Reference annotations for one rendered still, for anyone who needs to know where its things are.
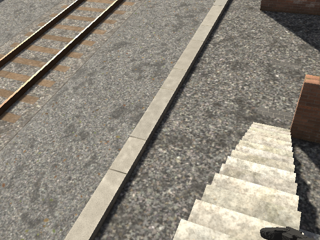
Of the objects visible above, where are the stairs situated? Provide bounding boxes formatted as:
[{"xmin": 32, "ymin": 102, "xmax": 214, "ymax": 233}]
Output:
[{"xmin": 173, "ymin": 122, "xmax": 304, "ymax": 240}]

